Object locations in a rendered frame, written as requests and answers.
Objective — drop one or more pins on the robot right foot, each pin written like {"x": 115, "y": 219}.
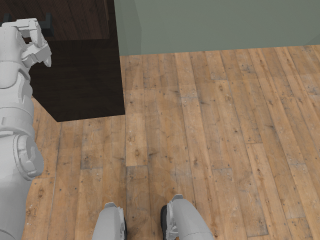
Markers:
{"x": 163, "y": 221}

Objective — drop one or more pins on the left robot hand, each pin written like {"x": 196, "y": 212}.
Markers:
{"x": 14, "y": 49}

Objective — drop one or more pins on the robot right thigh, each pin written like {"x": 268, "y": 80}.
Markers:
{"x": 188, "y": 221}

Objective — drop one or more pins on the left robot upper arm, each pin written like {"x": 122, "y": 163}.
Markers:
{"x": 20, "y": 163}

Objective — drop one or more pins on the drawer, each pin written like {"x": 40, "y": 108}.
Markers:
{"x": 71, "y": 19}

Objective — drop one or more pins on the cabinet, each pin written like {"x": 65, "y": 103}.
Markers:
{"x": 84, "y": 80}

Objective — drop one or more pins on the handle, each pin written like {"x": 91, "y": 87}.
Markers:
{"x": 46, "y": 26}

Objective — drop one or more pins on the robot left forearm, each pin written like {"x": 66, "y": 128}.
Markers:
{"x": 16, "y": 106}

